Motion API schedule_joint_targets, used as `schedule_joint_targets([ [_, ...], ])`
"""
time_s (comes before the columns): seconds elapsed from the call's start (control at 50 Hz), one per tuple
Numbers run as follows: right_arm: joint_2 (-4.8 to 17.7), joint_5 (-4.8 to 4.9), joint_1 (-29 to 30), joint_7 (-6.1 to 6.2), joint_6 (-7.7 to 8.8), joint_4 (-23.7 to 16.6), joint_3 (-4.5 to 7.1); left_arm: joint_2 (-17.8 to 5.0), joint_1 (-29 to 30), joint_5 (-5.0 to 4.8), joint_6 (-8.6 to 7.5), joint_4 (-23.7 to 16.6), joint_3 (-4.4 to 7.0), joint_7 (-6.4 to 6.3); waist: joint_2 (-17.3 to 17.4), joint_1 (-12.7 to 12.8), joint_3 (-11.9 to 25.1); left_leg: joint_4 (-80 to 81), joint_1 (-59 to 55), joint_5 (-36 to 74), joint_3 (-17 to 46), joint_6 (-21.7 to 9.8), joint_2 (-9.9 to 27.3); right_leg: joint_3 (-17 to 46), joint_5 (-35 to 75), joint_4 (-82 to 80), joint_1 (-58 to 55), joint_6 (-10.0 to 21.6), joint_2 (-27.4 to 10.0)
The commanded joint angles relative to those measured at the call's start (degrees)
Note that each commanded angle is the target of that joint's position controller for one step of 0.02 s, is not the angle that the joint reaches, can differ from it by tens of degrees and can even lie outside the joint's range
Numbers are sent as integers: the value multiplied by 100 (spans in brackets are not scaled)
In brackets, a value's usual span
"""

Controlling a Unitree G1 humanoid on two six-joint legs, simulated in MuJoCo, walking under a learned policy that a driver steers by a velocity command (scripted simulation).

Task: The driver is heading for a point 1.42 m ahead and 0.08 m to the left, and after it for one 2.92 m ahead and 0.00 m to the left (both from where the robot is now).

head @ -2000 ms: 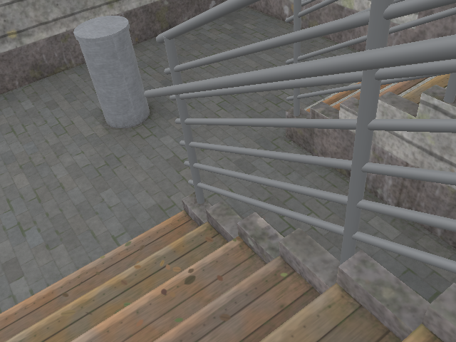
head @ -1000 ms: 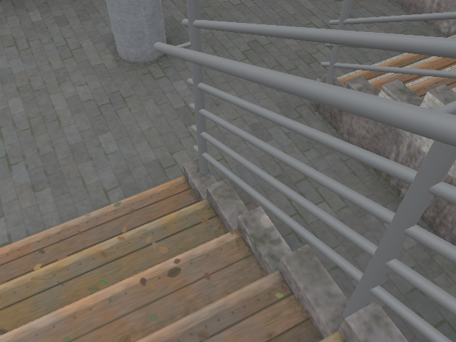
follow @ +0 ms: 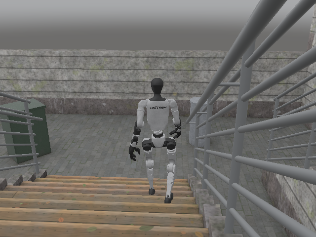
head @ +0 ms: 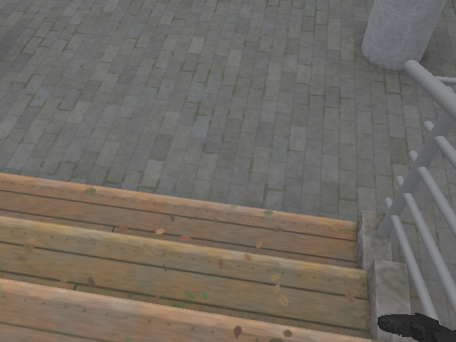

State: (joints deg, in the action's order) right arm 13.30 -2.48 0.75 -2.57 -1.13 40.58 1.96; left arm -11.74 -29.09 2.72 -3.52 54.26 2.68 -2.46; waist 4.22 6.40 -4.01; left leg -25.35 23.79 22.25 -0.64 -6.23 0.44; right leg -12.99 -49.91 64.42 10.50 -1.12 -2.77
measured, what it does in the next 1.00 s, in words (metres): goes down, turning left: left foot 0.16 m lower, then right foot 0.16 m lower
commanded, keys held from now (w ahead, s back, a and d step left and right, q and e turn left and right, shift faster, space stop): w+q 0.26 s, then w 0.74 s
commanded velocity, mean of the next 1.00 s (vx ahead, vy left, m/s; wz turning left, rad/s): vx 0.50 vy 0.00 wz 0.29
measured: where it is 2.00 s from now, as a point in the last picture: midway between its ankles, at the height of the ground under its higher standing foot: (216, 229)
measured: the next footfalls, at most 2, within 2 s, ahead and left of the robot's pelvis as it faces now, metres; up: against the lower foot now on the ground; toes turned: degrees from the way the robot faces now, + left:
left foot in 0.02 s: +0.13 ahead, +0.06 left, -0.16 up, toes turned +3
right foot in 0.54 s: +0.47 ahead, -0.12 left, -0.33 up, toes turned +19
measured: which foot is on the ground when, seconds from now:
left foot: up 0.00-0.00, down 0.02-0.56, up 0.58-1.00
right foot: down 0.00-0.02, up 0.04-0.52, down 0.54-1.00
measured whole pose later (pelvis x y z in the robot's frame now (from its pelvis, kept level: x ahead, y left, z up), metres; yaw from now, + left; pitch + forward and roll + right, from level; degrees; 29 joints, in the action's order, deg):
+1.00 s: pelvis +0.55 +0.03 -0.26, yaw +17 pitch +1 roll -2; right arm 12.8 -2.5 -4.3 -2.1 0.8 50.2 2.7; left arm -13.2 -35.3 1.8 -4.9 56.5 2.8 -2.0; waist 1.6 6.0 -0.7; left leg -49.4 39.5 8.9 2.1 -1.5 6.0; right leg 0.9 -35.2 37.3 2.8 1.6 2.7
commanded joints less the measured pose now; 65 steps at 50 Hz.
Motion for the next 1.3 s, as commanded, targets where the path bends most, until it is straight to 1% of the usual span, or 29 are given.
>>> schedule_joint_targets([
  [0.02,501,-136,-1889,68,52,718,222,-792,-387,-76,173,15,79,-38,-187,-1054,148,516,-2363,-1162,-82,-328,-252,789,4386,1546,1084,904,-844],
  [0.04,932,-168,-2490,50,26,871,389,-766,-336,-117,158,-115,139,74,1037,-1272,616,-766,-4360,1008,470,-840,262,93,1366,4084,2987,616,-189],
  [0.06,1148,131,-2757,73,58,600,414,-918,-226,-234,164,-385,165,49,1042,-1430,1715,-2178,-5985,3142,1563,-1292,1348,622,352,5198,4569,431,-339],
  [0.08,1207,332,-2851,94,47,508,449,-1057,31,-159,144,-583,170,23,533,-1628,2276,-1699,-5888,2176,2071,-1591,1604,1045,760,5081,4964,326,-539],
  [0.12,867,150,-2255,282,139,427,316,-1048,908,-67,10,-902,215,54,-381,-1111,1106,-111,-3609,-3252,3619,-1737,1998,1811,2389,2794,5368,171,-556],
  [0.16,738,176,-1621,322,347,438,239,-833,1458,-20,150,-1034,177,100,-685,-529,-48,216,-890,-3104,3212,-1546,1280,1720,3443,587,3970,-170,-542],
  [0.2,943,173,-1697,307,291,536,294,-268,903,217,372,-522,49,160,-502,-384,614,-51,-218,-2111,2962,-1434,953,1416,3811,549,2715,-296,-302],
  [0.26,416,217,-2399,238,403,946,209,-612,1298,-27,408,-815,196,90,-235,-574,323,-389,-843,-2712,3273,-1374,611,1935,5754,32,3941,-50,-478],
  [0.34,199,254,-2458,445,558,1038,72,-462,2263,103,206,-1105,71,310,-439,-748,289,-1083,-273,-4580,2776,-1030,28,1901,7716,-1933,3133,33,-258],
  [0.46,404,133,-2849,588,395,912,121,-257,2781,-273,172,-1421,-16,543,-49,-1079,-92,-2074,-125,-4934,2422,-598,-147,2102,7725,-4067,1671,48,-208],
  [0.5,595,63,-2931,714,333,931,152,-421,2343,-522,200,-1252,90,401,257,-975,-406,-2435,-413,-4244,2651,-540,-26,2226,6938,-4645,1114,11,-375],
  [0.54,651,48,-2916,479,344,979,185,-669,115,-276,248,-574,273,220,-376,-23,327,-5062,132,-2861,1604,-310,-598,1399,6989,-4463,-1243,162,-42],
  [0.58,-61,83,-4165,449,219,1007,98,-1063,-945,-152,149,-188,295,334,-1785,-647,1035,-9050,3048,-7257,924,28,-1164,3209,10261,-2270,-3878,652,-1637],
  [0.62,146,-31,-4010,581,135,763,25,-1351,-445,-447,126,-336,367,353,-1729,-721,1280,-9877,4104,-6153,598,247,-706,5005,6215,-3564,-2892,1727,-2501],
  [0.64,214,-266,-2854,519,75,638,52,-738,104,-443,139,-532,224,279,-466,-643,541,-8802,4080,-5231,806,161,-277,4531,3623,-4283,-1547,1692,-1963],
  [0.66,146,-235,-2495,447,37,501,28,-910,155,-342,89,-448,206,198,-1146,-594,265,-8387,3794,-5089,926,170,-198,4849,3723,-4367,-669,2042,-2223],
  [0.7,-9,-181,-1976,429,61,529,-26,-722,274,-287,-70,-256,99,227,-652,-804,-325,-6714,3450,-3945,1243,257,37,3842,4590,-4284,511,1641,-1554],
  [0.8,-221,-22,-1757,107,194,661,-137,-878,226,-457,82,-252,119,194,-1460,-756,202,-3128,939,-1988,84,713,470,2257,6524,-4736,843,1437,-810],
  [0.82,-71,11,-2152,48,200,1042,-21,-967,101,-231,110,-151,161,238,-1351,-803,532,-3825,704,-1310,-31,559,484,2296,6361,-4364,556,1442,-808],
  [0.96,177,-61,941,79,281,238,117,-497,-1983,0,-133,433,75,23,-1024,538,-607,-2336,4161,-1692,314,466,565,2937,5203,-3070,-2234,1439,-845],
  [1.0,-36,105,1292,-8,504,97,14,-388,-1404,-105,-237,280,1,-30,-377,309,-901,-1004,2910,-440,335,573,651,2831,4429,-3043,-936,1280,-792],
  [1.06,33,339,348,-77,517,478,10,-1160,-157,-140,-166,-92,182,-6,-809,-57,-437,-107,-248,540,168,429,270,2397,4093,-2679,596,1141,-357],
  [1.14,517,23,-1838,216,470,1318,175,-832,-828,-96,135,304,76,-54,-227,-826,595,1161,-2333,462,113,302,470,1976,5086,979,-173,1017,-114],
  [1.16,833,-33,-2380,166,398,1479,287,-697,-936,-167,189,385,151,-14,57,-1061,1011,632,-3605,111,670,214,908,1780,1965,2794,963,918,453],
  [1.18,1123,-123,-2797,86,430,1492,251,-426,-1703,-410,125,386,166,-10,771,-713,1704,-2005,-5376,3586,863,121,1787,2021,-340,4314,2713,754,641],
  [1.2,1187,189,-3106,-7,365,1513,331,-571,-1583,-480,52,236,103,-82,1128,-1033,2334,-2102,-6048,3012,1580,-352,2380,2174,320,4368,3793,664,366],
  [1.22,1279,274,-2964,41,293,1440,417,-644,-1092,-459,67,60,79,-81,1473,-1211,2400,-918,-5251,-324,2396,-787,2649,1843,839,4200,4197,581,178],
  [1.24,745,233,-2388,128,284,1278,296,-827,-278,-149,167,22,142,-45,662,-1118,1251,75,-3429,-2121,2197,-599,2034,1702,1718,3716,3847,552,113],
  [1.3,356,99,-1947,171,615,1136,136,-359,-103,61,270,271,101,119,41,-492,217,277,-466,-1252,1458,-727,1780,1958,3022,1340,2317,483,-156],
])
